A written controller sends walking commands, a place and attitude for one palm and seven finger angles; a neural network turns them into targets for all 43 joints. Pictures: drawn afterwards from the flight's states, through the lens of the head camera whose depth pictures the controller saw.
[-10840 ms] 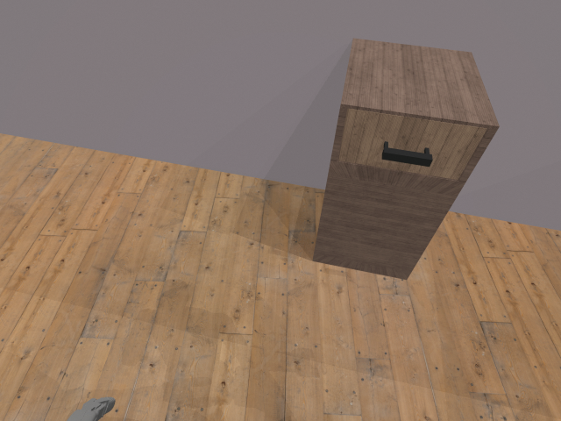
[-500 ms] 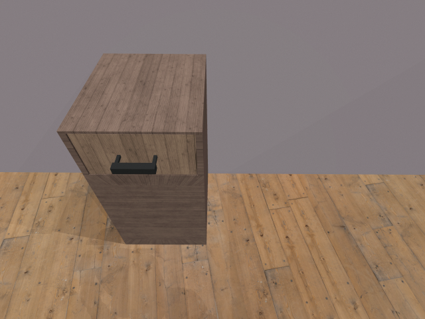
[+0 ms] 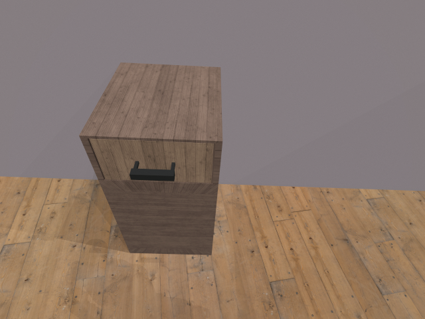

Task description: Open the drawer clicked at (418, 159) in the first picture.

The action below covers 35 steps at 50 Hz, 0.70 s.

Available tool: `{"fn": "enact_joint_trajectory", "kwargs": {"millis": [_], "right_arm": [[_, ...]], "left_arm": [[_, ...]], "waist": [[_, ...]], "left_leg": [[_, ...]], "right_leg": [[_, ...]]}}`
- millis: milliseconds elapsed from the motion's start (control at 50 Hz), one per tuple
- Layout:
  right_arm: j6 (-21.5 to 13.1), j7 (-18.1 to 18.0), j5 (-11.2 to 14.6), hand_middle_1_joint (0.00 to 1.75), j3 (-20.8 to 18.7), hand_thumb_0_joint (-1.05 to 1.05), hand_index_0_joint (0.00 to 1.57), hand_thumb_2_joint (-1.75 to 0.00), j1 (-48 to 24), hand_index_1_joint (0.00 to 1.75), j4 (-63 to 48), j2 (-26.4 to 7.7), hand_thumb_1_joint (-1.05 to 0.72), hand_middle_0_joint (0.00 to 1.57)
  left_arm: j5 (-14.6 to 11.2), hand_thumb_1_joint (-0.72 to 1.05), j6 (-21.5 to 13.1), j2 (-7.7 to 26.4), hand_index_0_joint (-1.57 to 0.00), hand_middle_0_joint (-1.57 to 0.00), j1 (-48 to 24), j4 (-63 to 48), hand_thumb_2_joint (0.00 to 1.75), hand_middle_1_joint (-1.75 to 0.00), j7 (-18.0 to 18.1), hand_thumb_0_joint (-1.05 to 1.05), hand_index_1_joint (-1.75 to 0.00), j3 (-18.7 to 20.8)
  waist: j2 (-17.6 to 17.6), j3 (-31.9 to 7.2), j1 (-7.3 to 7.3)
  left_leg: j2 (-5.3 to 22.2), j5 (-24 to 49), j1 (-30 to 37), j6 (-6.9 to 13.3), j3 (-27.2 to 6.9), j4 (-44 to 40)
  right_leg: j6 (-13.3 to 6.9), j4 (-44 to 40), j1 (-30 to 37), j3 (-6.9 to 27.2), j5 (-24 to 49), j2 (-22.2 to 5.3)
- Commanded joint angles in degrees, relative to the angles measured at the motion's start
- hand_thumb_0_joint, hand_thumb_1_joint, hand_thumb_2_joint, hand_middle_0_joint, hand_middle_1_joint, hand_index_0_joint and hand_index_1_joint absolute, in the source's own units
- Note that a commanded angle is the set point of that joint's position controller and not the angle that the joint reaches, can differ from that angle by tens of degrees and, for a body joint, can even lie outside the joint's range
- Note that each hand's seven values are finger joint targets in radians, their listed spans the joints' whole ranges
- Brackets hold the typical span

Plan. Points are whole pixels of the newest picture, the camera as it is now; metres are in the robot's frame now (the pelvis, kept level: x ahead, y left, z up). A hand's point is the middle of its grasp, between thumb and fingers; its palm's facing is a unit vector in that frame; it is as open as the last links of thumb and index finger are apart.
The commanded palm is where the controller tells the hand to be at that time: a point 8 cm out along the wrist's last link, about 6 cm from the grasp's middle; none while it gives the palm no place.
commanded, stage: raise the hand with hooked fingers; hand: left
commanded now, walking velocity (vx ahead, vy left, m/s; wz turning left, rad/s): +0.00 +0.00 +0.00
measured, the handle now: (153, 169) +0.54 +0.21 -0.11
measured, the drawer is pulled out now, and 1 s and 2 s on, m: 0.00 0.00 0.00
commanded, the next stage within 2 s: move the hooked fingers above the handle in 1.90 s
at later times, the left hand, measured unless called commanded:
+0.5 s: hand out of the picture +0.14 +0.20 -0.09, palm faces -0.09 -0.15 -0.98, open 9.0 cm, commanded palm +0.15 +0.22 -0.01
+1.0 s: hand (118, 235) +0.27 +0.21 +0.00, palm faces +0.04 -0.09 -0.99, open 12.0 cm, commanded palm +0.25 +0.21 +0.06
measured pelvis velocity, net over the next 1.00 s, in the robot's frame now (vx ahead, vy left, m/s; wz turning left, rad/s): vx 0.04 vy -0.03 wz -0.01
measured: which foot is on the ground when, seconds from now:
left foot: down 0.00-1.00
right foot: down 0.00-1.00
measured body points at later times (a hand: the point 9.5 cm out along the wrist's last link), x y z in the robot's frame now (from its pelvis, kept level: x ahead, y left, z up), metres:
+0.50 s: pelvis -0.02 -0.02 -0.04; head +0.00 -0.03 +0.41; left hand +0.14 +0.20 -0.03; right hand +0.21 -0.25 -0.11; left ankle +0.00 +0.07 -0.74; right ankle +0.01 -0.10 -0.74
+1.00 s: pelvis +0.04 -0.03 -0.02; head +0.09 -0.05 +0.42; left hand +0.26 +0.21 +0.06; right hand +0.23 -0.26 -0.14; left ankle +0.00 +0.08 -0.74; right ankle +0.01 -0.10 -0.74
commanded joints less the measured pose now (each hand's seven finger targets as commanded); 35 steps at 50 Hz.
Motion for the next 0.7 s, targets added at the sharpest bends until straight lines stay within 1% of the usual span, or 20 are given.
{"fn": "enact_joint_trajectory", "kwargs": {"millis": [0, 20, 40, 60, 80, 100, 140, 160, 200, 220, 240, 300, 380, 420, 440, 460, 520, 560, 620, 680], "right_arm": [[-8.28, -1.2, 3.85, 0.3, -1.02, 0.0, 0.2, -0.9, -1.37, 0.3, -24.81, -15.14, -0.9, 0.2], [-14.68, -3.34, 2.45, 0.3, 0.1, 0.0, 0.2, -0.9, -5.17, 0.3, -22.59, -10.65, -0.9, 0.2], [-16.71, -3.72, 2.66, 0.3, -1.06, 0.0, 0.2, -0.9, -3.34, 0.3, -18.52, -10.7, -0.9, 0.2], [-17.03, -3.64, 3.9, 0.3, -0.53, 0.0, 0.2, -0.9, -3.2, 0.3, -18.35, -7.35, -0.9, 0.2], [-17.61, -2.9, 3.46, 0.3, -0.69, 0.0, 0.2, -0.9, -4.7, 0.3, -23.61, -9.05, -0.9, 0.2], [-17.77, -3.02, 2.46, 0.3, -1.58, 0.0, 0.2, -0.9, -5.76, 0.3, -24.02, -10.93, -0.9, 0.2], [-16.04, -2.04, 0.89, 0.3, -1.69, 0.0, 0.2, -0.9, -5.99, 0.3, -28.08, -11.97, -0.9, 0.2], [-14.56, -1.34, -0.17, 0.3, -1.91, 0.0, 0.2, -0.9, -6.65, 0.3, -30.26, -11.89, -0.9, 0.2], [-10.75, -0.14, -1.61, 0.3, -2.36, 0.0, 0.2, -0.9, -10.47, 0.3, -34.84, -11.59, -0.9, 0.2], [-8.27, 0.2, -1.3, 0.3, -2.48, 0.0, 0.2, -0.9, -11.0, 0.3, -35.57, -11.14, -0.9, 0.2], [-5.91, 0.82, -0.68, 0.3, -2.81, 0.0, 0.2, -0.9, -11.4, 0.3, -37.02, -10.93, -0.9, 0.2], [-0.61, 2.41, -0.51, 0.3, -2.67, 0.0, 0.2, -0.9, -16.33, 0.3, -40.87, -10.54, -0.9, 0.2], [3.07, 2.44, -1.84, 0.3, -2.98, 0.0, 0.2, -0.9, -17.48, 0.3, -42.45, -9.01, -0.9, 0.2], [3.54, 2.31, -2.77, 0.3, -3.4, 0.0, 0.2, -0.9, -16.44, 0.3, -42.31, -8.49, -0.9, 0.2], [3.76, 1.98, -3.35, 0.3, -3.37, 0.0, 0.2, -0.9, -16.46, 0.3, -41.94, -8.28, -0.9, 0.2], [3.62, 1.6, -3.62, 0.3, -3.36, 0.0, 0.2, -0.9, -16.54, 0.3, -41.93, -8.39, -0.9, 0.2], [2.85, 1.4, -3.49, 0.3, -3.0, 0.0, 0.2, -0.9, -15.8, 0.3, -40.78, -9.03, -0.9, 0.2], [2.77, 1.46, -2.97, 0.3, -2.94, 0.0, 0.2, -0.9, -15.81, 0.3, -39.71, -9.33, -0.9, 0.2], [3.99, 1.48, -1.71, 0.3, -2.75, 0.0, 0.2, -0.9, -15.91, 0.3, -39.77, -9.59, -0.9, 0.2], [4.9, 1.17, -0.02, 0.3, -1.66, 0.0, 0.2, -0.9, -16.74, 0.3, -40.53, -9.28, -0.9, 0.2]], "left_arm": [[11.73, 0.88, -9.46, 26.18, -0.2, -0.2, -42.31, -88.15, 0.89, -0.32, 3.79, 0.0, -0.32, 3.7], [13.1, 0.85, -4.74, 19.36, -0.2, -0.2, -11.68, -71.47, 0.88, -0.33, 7.19, 0.0, -0.33, 1.86], [9.56, 0.83, -1.02, 12.8, -0.21, -0.21, -8.9, -69.2, 0.87, -0.34, 10.03, 0.0, -0.34, -1.11], [10.76, 0.81, 4.48, -0.2, -0.21, -0.21, 9.08, -57.95, 0.86, -0.36, 10.08, 0.0, -0.36, -8.27], [12.68, 0.78, 3.21, 2.22, -0.21, -0.21, -3.48, -71.53, 0.85, -0.37, 10.75, 0.0, -0.37, -10.0], [18.49, 0.76, 2.42, 6.2, -0.21, -0.21, -1.05, -70.11, 0.84, -0.39, 12.46, 0.0, -0.39, -7.64], [28.88, 0.71, 2.74, 8.94, -0.21, -0.21, 1.52, -64.16, 0.82, -0.42, 15.26, 0.0, -0.42, -6.59], [34.48, 0.69, 2.74, 8.69, -0.22, -0.22, 3.68, -61.0, 0.81, -0.43, 16.28, 0.0, -0.43, -6.52], [43.07, 0.64, 2.54, 8.78, -0.22, -0.22, 13.99, -55.47, 0.79, -0.47, 18.59, 0.0, -0.47, -4.64], [46.78, 0.62, 2.02, 7.59, -0.22, -0.22, 17.32, -52.3, 0.78, -0.48, 19.42, 0.0, -0.48, -5.31], [49.45, 0.6, 0.93, 7.2, -0.22, -0.22, 19.59, -51.19, 0.77, -0.5, 19.85, 0.0, -0.5, -4.47], [57.05, 0.53, -0.79, 9.39, -0.23, -0.23, 13.33, -56.87, 0.74, -0.54, 21.98, 0.0, -0.54, -3.18], [64.6, 0.43, -0.59, 15.42, -0.23, -0.23, 0.42, -66.27, 0.7, -0.6, 27.44, 0.0, -0.6, 1.44], [66.27, 0.39, -1.81, 18.01, -0.24, -0.24, -8.3, -72.92, 0.68, -0.63, 29.92, 0.0, -0.63, 2.2], [66.71, 0.36, -2.87, 20.52, -0.24, -0.24, -13.68, -77.58, 0.67, -0.64, 31.06, 0.0, -0.64, 3.33], [66.26, 0.34, -3.67, 19.42, -0.24, -0.24, -13.89, -78.87, 0.66, -0.66, 31.78, 0.0, -0.66, 2.38], [63.43, 0.27, -5.32, 18.78, -0.25, -0.25, -12.62, -77.47, 0.63, -0.7, 31.74, 0.0, -0.7, 1.34], [61.14, 0.22, -3.4, 16.54, -0.25, -0.25, -11.05, -73.66, 0.61, -0.74, 30.36, 0.0, -0.74, -0.2], [58.43, 0.15, 2.62, 15.07, -0.25, -0.25, -4.27, -68.44, 0.58, -0.78, 26.18, 0.0, -0.78, -1.3], [55.39, 0.08, 6.53, 15.79, -0.26, -0.26, 2.12, -68.3, 0.55, -0.82, 20.27, 0.0, -0.82, -1.41]], "waist": [[18.66, -21.47, -4.7], [23.87, -16.77, 1.06], [18.34, -13.13, -1.39], [12.45, -6.93, -1.09], [10.93, -1.38, -1.91], [9.08, -3.5, -1.64], [1.24, -1.62, -1.85], [-4.4, -3.98, -0.51], [-9.05, -1.19, 2.85], [-16.11, 0.44, 3.25], [-18.26, -0.26, 4.69], [-14.35, -4.83, 6.81], [2.19, -10.24, 7.12], [6.74, -16.25, 5.2], [5.65, -18.63, 4.11], [6.84, -20.64, 3.45], [9.2, -19.89, 1.38], [5.44, -18.09, 0.0], [-0.13, -17.42, 1.59], [-7.3, -17.31, 3.68]], "left_leg": [[4.12, 25.68, 12.93, -2.99, -7.3, -4.4], [8.64, 29.69, 16.28, -6.34, -9.6, -7.25], [8.28, 17.73, 7.51, -8.4, -10.46, -10.3], [7.96, 10.42, 3.46, -7.07, -10.87, -11.02], [6.58, 1.7, -1.49, -6.31, -10.77, -9.6], [6.24, -3.93, -3.23, -5.26, -10.24, -6.28], [2.84, -9.17, -11.29, -3.02, -8.37, -0.51], [1.65, -8.36, -13.05, -2.51, -7.4, 2.31], [0.11, -11.85, -18.02, -2.28, -5.57, 4.59], [-0.24, -14.23, -21.67, -2.46, -4.44, 5.56], [-0.64, -13.18, -23.18, -2.75, -3.57, 5.99], [-1.8, -8.68, -23.71, -2.48, -2.72, 8.11], [-1.45, -9.98, -21.64, -1.64, -3.9, 10.38], [-0.73, -6.03, -16.2, -1.41, -5.72, 14.86], [-0.7, -5.6, -15.19, -1.29, -6.59, 17.34], [-0.91, -4.37, -13.46, -1.23, -6.28, 19.47], [-1.29, -2.42, -12.35, -1.28, -6.53, 21.62], [-1.01, -0.84, -14.25, -0.85, -7.16, 20.52], [-0.83, 3.76, -16.97, -0.83, -6.17, 16.41], [-1.22, 7.27, -18.05, -1.0, -4.81, 13.03]], "right_leg": [[-5.03, 5.86, -3.95, 3.42, 14.11, 2.7], [-5.25, 13.13, -12.09, -1.41, -3.15, 1.88], [-4.16, 17.33, -15.64, -2.52, -9.81, 3.01], [-3.8, 17.37, -19.54, -1.3, -11.23, 3.21], [-3.86, 15.57, -18.79, -1.16, -7.96, 2.46], [-4.26, 12.96, -19.9, -0.88, -7.54, 3.03], [-5.17, 8.74, -20.25, 0.89, -8.96, 4.23], [-5.53, 7.9, -20.94, 2.22, -13.04, 4.8], [-6.25, 5.72, -22.48, 5.97, -21.5, 4.89], [-6.17, 5.23, -23.51, 7.71, -26.28, 4.85], [-6.67, 4.84, -22.13, 9.46, -26.84, 4.81], [-7.29, 7.41, -19.98, 11.01, -21.27, 4.22], [-8.11, 11.58, -23.14, 12.71, -21.25, 4.89], [-8.44, 13.76, -28.37, 14.6, -17.86, 4.95], [-8.17, 14.36, -29.96, 16.14, -18.12, 4.82], [-8.35, 14.5, -31.46, 16.98, -17.45, 4.66], [-8.29, 15.72, -33.57, 15.27, -13.14, 4.94], [-7.17, 16.45, -30.56, 12.02, -6.74, 5.29], [-6.28, 15.25, -20.48, 9.57, 3.69, 5.53], [-5.31, 12.54, -10.05, 12.19, 12.95, 4.69]]}}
